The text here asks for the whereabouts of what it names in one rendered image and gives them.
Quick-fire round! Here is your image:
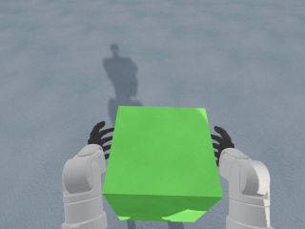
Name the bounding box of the carton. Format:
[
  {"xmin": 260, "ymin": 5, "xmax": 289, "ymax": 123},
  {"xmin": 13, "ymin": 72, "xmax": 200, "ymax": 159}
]
[{"xmin": 102, "ymin": 106, "xmax": 223, "ymax": 222}]

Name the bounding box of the right robot hand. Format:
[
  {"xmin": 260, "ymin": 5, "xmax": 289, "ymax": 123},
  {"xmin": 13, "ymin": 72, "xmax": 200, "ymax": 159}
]
[{"xmin": 211, "ymin": 126, "xmax": 234, "ymax": 167}]

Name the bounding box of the right robot forearm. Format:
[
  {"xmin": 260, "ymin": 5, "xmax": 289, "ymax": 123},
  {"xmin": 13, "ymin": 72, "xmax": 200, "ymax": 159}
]
[{"xmin": 218, "ymin": 148, "xmax": 274, "ymax": 229}]

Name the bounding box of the left robot forearm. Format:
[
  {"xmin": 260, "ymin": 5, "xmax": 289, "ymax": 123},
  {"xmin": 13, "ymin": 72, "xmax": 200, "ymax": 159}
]
[{"xmin": 61, "ymin": 144, "xmax": 108, "ymax": 229}]

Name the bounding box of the left robot hand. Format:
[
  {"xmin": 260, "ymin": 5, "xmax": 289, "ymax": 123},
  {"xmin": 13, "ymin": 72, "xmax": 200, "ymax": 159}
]
[{"xmin": 88, "ymin": 121, "xmax": 114, "ymax": 159}]

